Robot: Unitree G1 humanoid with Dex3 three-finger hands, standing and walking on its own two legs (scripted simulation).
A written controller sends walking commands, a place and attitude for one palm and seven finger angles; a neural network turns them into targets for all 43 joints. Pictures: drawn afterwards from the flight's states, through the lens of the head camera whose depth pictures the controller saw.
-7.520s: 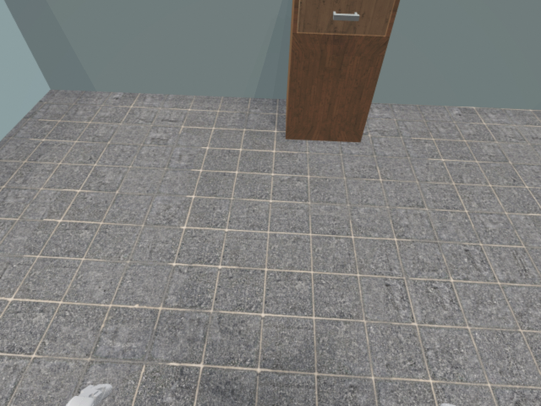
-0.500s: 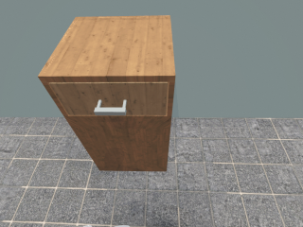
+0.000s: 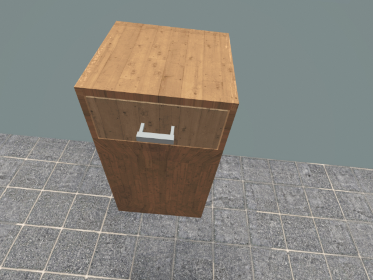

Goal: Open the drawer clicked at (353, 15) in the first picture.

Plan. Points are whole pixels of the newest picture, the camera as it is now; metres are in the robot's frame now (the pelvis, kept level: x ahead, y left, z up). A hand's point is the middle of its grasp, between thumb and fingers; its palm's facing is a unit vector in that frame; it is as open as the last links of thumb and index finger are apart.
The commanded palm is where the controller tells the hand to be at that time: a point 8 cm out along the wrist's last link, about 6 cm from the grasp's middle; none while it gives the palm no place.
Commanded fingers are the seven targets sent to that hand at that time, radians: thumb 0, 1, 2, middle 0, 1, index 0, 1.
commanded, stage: come to a stop and stand still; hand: left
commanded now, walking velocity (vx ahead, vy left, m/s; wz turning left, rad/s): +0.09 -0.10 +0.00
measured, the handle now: (156, 132) +0.53 +0.14 -0.05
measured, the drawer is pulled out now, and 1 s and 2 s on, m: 0.00 0.00 0.00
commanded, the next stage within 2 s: look again from close up in 0.96 s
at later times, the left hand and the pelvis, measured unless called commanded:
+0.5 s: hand out of the picture -0.02 +0.10 -0.17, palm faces +0.06 -0.98 -0.19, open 7.3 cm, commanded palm none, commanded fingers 0.00 0.90 0.90 -0.20 -0.30 -0.20 -0.30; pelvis -0.01 -0.05 +0.00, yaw +0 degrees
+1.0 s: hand out of the picture +0.03 +0.16 -0.17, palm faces +0.03 -0.97 -0.23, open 7.3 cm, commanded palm none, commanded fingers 0.00 0.90 0.90 -0.20 -0.30 -0.20 -0.30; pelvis +0.01 -0.02 +0.00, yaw -1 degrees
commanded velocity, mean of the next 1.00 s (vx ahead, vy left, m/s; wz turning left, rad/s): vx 0.03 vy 0.06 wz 0.00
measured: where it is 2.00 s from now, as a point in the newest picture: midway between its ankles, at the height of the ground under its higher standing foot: outside the picture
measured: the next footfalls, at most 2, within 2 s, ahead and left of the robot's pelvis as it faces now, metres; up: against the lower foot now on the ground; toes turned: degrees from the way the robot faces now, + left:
right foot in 0.24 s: +0.01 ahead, -0.13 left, +0.00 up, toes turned -3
left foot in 0.64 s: +0.04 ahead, +0.10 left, +0.00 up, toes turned -4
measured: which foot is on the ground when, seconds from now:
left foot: down 0.00-0.28, up 0.30-0.62, down 0.64-1.00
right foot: up 0.00-0.22, down 0.24-1.00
